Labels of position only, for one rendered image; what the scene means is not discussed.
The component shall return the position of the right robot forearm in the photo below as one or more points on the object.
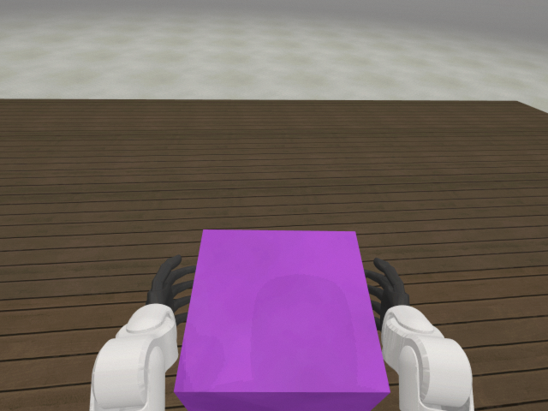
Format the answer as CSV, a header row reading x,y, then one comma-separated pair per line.
x,y
434,372

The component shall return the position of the robot right hand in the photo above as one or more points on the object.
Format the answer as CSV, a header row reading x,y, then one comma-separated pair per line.
x,y
393,292

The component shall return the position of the left robot forearm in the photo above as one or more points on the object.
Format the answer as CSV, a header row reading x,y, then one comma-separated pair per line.
x,y
129,371

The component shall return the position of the carton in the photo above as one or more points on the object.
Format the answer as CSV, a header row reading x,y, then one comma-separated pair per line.
x,y
280,320

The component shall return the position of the robot left hand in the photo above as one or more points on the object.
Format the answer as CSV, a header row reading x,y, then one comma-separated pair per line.
x,y
163,292

